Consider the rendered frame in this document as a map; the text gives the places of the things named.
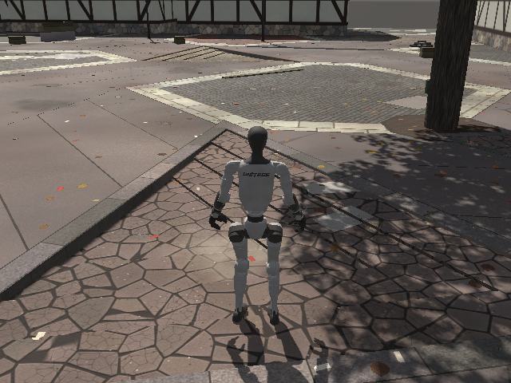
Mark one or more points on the right robot hand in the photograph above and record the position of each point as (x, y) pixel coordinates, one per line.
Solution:
(302, 223)

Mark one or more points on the left robot upper arm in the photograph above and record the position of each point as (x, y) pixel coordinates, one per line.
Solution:
(227, 179)

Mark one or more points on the robot left shin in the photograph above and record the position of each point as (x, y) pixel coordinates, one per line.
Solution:
(240, 281)

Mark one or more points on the left robot hand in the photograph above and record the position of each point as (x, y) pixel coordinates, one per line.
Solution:
(220, 218)

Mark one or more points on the left robot forearm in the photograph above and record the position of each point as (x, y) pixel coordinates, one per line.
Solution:
(217, 207)

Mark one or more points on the robot right thigh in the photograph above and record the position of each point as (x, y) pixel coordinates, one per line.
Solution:
(274, 240)

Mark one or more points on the right robot upper arm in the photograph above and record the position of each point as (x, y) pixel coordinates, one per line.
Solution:
(281, 169)

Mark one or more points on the right robot forearm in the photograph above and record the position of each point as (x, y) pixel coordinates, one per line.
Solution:
(295, 209)

